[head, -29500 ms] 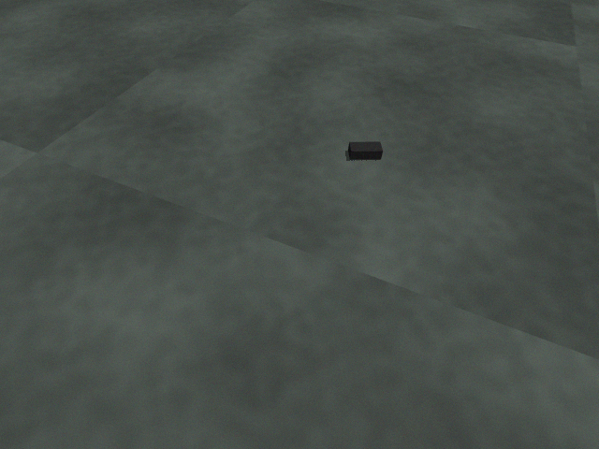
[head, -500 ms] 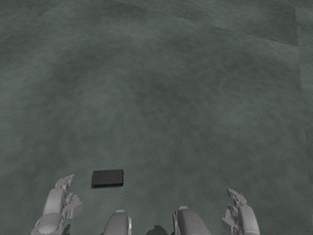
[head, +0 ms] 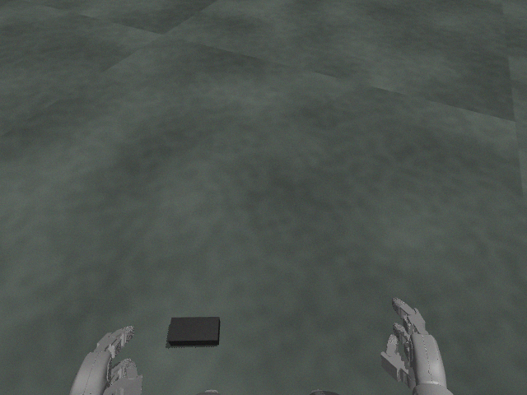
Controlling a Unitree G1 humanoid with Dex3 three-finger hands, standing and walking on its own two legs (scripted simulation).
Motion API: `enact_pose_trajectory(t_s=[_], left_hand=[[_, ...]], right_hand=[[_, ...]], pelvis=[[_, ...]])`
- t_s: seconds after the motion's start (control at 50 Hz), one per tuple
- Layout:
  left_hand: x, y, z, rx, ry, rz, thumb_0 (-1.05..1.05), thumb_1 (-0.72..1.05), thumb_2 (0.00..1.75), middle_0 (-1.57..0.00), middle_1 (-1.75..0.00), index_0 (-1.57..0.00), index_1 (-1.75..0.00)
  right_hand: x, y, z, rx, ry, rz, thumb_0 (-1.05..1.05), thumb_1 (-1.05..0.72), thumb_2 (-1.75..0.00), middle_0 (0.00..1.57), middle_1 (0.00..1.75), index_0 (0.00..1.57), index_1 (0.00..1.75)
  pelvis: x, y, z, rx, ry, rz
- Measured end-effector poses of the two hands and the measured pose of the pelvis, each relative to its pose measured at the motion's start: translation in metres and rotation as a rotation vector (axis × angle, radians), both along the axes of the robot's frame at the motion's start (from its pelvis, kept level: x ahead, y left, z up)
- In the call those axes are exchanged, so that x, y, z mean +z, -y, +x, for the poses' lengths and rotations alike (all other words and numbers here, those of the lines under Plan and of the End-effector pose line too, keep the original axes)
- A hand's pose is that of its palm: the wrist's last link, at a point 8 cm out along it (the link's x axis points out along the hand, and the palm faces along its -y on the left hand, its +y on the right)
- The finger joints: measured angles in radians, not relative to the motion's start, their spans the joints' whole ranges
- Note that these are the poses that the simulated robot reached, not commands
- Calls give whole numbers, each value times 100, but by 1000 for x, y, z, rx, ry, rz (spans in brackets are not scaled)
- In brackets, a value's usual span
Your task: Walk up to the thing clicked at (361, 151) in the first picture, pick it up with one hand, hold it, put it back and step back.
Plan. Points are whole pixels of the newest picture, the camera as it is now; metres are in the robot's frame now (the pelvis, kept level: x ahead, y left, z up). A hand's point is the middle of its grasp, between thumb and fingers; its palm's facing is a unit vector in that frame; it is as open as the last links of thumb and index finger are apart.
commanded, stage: home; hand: left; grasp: from above
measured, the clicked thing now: (195, 331) +0.44 +0.21 -0.69
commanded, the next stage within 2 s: stand in 1.74 s
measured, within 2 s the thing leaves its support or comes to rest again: neither
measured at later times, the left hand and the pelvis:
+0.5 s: hand (139, 382) +0.16 +0.18 -0.04, palm faces +0.05 -0.98 -0.20, open 7.4 cm; pelvis +0.00 +0.00 +0.00, yaw -1 degrees
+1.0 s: hand (139, 383) +0.16 +0.18 -0.05, palm faces +0.05 -0.98 -0.20, open 7.4 cm; pelvis +0.00 +0.00 +0.00, yaw +0 degrees
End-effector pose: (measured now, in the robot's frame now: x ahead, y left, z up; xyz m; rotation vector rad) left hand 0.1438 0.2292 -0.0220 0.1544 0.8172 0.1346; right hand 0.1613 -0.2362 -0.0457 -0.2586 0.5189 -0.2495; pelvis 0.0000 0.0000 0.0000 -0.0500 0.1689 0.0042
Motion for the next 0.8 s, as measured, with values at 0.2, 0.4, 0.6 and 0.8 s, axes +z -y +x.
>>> enact_pose_trajectory(t_s=[0.2,0.4,0.6,0.8], left_hand=[[2,0,3,-7,7,12,1,90,90,-20,-30,-20,-30],[3,1,4,-16,10,14,1,90,90,-20,-30,-20,-30],[3,2,-1,-17,9,10,1,90,90,-20,-30,-20,-30],[3,2,-4,-12,8,9,1,90,90,-20,-30,-20,-30]], right_hand=[[-7,0,-9,-8,-41,4,1,-90,-90,21,30,20,30],[-12,3,-23,-35,-65,6,1,-90,-90,21,30,20,30],[-10,6,-25,-35,-52,2,1,-90,-90,21,30,20,30],[-8,4,-21,-25,-37,2,1,-90,-90,21,30,20,30]], pelvis=[[0,0,2,-2,4,0],[0,-1,-1,-9,9,2],[0,0,-5,-9,12,3],[0,1,-6,-6,10,2]])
